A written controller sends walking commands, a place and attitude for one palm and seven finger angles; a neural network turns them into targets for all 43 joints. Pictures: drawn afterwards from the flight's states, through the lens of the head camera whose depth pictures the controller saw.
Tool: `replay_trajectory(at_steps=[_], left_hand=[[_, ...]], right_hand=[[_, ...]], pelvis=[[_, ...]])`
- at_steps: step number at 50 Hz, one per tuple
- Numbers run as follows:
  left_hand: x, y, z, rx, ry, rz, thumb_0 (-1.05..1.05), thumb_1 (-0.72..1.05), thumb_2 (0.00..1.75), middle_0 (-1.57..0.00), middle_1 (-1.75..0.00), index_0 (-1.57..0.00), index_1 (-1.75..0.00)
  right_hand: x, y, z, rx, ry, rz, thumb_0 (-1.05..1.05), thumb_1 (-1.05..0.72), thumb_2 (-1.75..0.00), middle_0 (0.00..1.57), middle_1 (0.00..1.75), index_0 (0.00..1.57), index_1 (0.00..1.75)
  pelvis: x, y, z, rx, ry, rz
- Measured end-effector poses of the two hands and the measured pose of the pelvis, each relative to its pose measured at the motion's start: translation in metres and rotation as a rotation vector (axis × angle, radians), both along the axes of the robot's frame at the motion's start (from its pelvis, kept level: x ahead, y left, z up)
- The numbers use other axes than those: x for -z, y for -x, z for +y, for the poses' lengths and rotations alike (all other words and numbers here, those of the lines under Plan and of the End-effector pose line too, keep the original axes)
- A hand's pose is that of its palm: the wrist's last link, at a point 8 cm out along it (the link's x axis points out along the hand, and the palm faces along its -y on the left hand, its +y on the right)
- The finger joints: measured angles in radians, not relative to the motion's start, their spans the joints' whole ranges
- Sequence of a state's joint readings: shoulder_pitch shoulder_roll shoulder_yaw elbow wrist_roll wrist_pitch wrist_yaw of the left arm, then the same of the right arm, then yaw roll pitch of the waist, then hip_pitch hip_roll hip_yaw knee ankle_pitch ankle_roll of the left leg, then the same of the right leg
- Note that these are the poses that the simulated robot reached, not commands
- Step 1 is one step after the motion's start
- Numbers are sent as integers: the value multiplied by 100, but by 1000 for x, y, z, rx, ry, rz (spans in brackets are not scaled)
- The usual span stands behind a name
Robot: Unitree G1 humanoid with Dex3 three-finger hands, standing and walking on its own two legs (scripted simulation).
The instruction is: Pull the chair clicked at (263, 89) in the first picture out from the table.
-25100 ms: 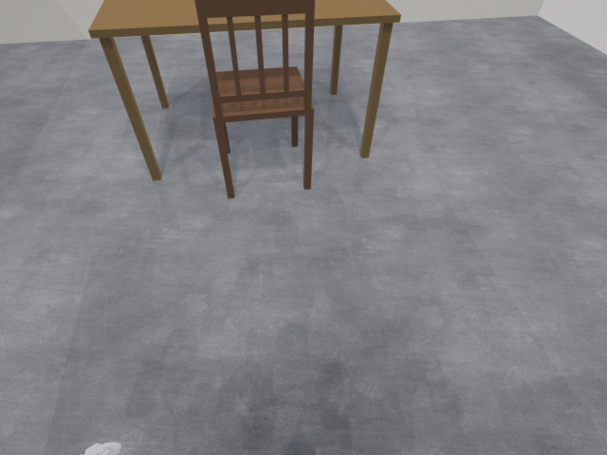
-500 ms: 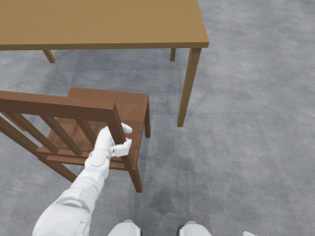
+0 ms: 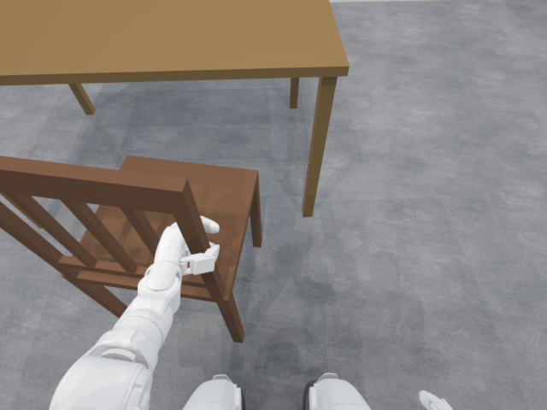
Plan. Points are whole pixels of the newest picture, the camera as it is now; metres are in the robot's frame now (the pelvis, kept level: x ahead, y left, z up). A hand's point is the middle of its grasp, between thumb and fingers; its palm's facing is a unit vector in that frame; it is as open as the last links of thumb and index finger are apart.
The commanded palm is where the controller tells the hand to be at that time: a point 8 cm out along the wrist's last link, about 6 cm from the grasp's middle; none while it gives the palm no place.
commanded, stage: step backward, pulling the chair out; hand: left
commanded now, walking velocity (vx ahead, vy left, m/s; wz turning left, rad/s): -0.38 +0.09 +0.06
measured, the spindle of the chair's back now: (105, 238) +0.40 +0.32 -0.07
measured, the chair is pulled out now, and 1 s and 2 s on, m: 0.26 0.37 0.63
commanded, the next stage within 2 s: stop walking, hand still on the chair in 1.58 s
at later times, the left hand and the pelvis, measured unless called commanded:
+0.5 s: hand (206, 269) +0.33 +0.12 -0.05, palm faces -0.02 -0.99 -0.14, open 6.1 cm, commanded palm +0.32 +0.18 -0.05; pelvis -0.04 +0.00 +0.01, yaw +2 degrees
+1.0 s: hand (201, 328) +0.24 +0.12 -0.05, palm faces -0.04 -0.99 -0.13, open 6.2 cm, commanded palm +0.23 +0.17 -0.05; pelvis -0.12 +0.01 +0.02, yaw +1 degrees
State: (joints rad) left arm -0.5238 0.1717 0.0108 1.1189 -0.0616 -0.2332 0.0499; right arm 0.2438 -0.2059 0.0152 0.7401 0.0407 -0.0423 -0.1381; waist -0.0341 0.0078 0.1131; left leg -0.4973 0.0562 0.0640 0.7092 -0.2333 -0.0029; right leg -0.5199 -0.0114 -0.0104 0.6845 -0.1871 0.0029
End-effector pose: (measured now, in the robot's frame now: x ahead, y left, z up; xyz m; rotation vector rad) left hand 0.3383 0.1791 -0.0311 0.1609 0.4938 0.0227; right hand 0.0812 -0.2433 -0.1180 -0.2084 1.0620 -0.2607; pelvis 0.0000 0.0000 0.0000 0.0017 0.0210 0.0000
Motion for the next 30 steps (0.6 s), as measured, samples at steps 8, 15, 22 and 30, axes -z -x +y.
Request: replay_trajectory(at_steps=[8,15,22,30], left_hand=[[-1,14,-3,-25,13,14,13,55,81,-34,-121,-50,-144],[-1,17,0,27,18,16,12,57,78,-30,-127,-50,-144],[-1,22,-2,8,13,19,13,56,79,-32,-125,-50,-144],[-1,38,0,24,20,22,13,57,78,-31,-124,-50,-144]], right_hand=[[-3,5,-6,-40,8,29,1,-90,-89,20,30,21,30],[-12,17,-4,-55,62,57,1,-90,-89,20,30,21,30],[-5,32,7,-47,-29,69,1,-90,-89,20,30,21,30],[-6,55,-1,-25,37,80,1,-90,-89,20,30,21,30]], pelvis=[[-7,8,3,-32,-11,24],[-9,19,14,-41,-10,43],[-12,29,3,-22,30,50],[-10,56,16,-41,22,61]])
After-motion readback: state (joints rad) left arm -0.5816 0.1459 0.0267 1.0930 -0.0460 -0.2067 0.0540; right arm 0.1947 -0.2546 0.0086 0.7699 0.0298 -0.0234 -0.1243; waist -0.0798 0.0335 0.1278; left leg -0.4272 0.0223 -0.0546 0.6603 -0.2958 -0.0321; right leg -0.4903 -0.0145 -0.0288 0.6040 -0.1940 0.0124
